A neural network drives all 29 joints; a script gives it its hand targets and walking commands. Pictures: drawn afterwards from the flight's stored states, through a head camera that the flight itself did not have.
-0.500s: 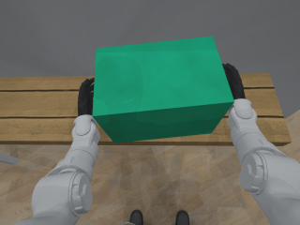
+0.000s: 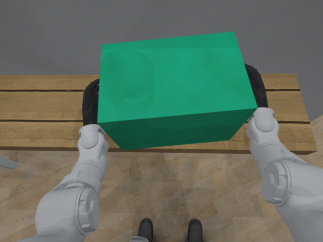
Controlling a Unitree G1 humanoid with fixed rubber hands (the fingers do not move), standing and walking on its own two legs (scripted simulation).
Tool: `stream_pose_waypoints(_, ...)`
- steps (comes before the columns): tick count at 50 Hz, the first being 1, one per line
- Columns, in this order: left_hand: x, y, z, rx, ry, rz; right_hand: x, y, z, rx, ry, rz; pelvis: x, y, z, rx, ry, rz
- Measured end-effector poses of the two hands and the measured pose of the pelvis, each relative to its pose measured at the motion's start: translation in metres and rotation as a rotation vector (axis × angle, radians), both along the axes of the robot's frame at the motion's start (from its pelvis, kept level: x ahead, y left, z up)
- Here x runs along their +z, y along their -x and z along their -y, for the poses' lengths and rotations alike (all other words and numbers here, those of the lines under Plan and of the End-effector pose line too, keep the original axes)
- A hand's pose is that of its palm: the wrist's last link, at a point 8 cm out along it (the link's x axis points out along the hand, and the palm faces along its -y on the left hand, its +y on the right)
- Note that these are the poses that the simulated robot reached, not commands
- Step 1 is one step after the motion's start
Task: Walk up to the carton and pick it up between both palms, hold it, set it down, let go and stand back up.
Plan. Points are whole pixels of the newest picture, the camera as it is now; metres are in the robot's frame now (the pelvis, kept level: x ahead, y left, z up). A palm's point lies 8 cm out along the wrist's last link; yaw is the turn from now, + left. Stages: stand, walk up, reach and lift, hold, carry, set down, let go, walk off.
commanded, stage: reach and lift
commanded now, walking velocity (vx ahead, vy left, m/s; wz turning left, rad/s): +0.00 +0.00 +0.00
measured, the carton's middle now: (171, 97) +0.48 +0.03 -0.02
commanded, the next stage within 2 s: none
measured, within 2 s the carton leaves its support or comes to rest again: leaves its support in 1.14 s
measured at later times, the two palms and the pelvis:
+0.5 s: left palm (93, 119) +0.40 +0.22 -0.01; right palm (257, 104) +0.46 -0.17 +0.00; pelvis +0.00 +0.00 -0.01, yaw +0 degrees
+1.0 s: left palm (90, 135) +0.36 +0.22 +0.00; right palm (262, 118) +0.42 -0.18 +0.01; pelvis -0.01 +0.01 -0.01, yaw +0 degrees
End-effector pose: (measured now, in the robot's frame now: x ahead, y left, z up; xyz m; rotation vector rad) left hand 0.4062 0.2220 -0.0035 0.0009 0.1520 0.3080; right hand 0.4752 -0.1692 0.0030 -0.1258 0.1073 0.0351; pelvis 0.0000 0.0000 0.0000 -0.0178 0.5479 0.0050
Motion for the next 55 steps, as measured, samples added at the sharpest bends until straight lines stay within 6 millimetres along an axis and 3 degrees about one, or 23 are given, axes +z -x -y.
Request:
stream_pose_waypoints(32, -0.005, 0.014, 0.002, -0.007, 0.05, 0.03, 0.0, 0.02, 0.002, -0.017, 0.017, -0.001, -0.008, 0.001, -0.003, 0.006, 0.008, -0.005)
stream_pose_waypoints(42, -0.003, 0.03, 0.004, 0.002, 0.077, -0.006, 0.003, 0.035, 0.005, -0.015, 0.01, -0.043, -0.009, 0.007, -0.005, 0.005, 0.009, 0.018)
stream_pose_waypoints(55, 0.003, 0.064, 0.007, -0.002, 0.086, -0.061, 0.009, 0.069, 0.007, -0.02, 0.003, -0.103, -0.009, 0.021, -0.005, 0.021, 0.004, 0.096)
